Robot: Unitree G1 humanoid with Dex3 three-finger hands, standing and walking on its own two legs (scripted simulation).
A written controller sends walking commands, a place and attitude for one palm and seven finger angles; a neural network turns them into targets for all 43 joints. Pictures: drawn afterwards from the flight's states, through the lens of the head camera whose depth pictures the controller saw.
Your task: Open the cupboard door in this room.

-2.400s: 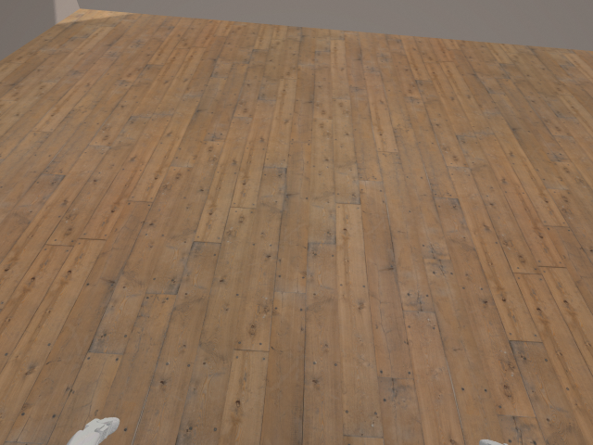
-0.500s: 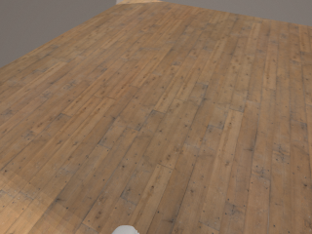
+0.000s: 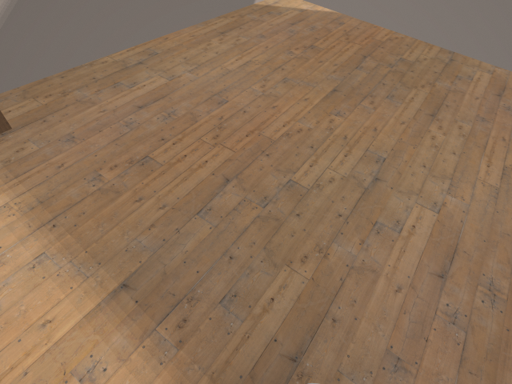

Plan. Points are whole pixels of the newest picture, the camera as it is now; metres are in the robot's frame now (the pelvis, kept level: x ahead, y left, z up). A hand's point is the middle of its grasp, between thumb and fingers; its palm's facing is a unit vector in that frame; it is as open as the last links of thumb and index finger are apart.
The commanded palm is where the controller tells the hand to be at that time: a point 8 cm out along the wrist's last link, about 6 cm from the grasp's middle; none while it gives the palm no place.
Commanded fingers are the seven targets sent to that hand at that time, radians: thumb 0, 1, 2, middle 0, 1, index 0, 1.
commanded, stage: turn or walk to find it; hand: left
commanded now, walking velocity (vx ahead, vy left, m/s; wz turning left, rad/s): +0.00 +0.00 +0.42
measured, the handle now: out of the picture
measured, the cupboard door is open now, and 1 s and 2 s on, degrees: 0 0 0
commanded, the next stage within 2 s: stand and wait in 0.42 s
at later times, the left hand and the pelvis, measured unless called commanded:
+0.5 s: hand out of the picture -0.03 +0.16 -0.17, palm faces +0.26 -0.94 -0.23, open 7.4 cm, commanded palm none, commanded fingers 0.00 0.90 0.90 -0.20 -0.30 -0.20 -0.30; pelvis -0.05 -0.03 +0.00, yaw +14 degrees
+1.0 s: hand out of the picture -0.12 +0.21 -0.18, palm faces +0.32 -0.93 -0.19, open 7.4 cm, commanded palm none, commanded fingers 0.00 0.90 0.90 -0.20 -0.30 -0.20 -0.30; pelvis -0.10 +0.02 +0.00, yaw +16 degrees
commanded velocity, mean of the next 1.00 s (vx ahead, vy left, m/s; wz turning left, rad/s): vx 0.00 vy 0.00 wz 0.25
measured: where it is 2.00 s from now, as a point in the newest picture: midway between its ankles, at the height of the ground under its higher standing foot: outside the picture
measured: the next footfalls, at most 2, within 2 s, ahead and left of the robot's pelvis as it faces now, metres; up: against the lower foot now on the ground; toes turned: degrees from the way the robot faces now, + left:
right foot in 0.18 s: +0.02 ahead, -0.14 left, +0.00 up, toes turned +1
left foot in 0.62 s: -0.06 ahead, +0.11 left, +0.00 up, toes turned +18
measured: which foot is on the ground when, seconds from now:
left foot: down 0.00-0.18, up 0.20-0.60, down 0.62-1.00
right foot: up 0.00-0.16, down 0.18-0.62, up 0.64-1.00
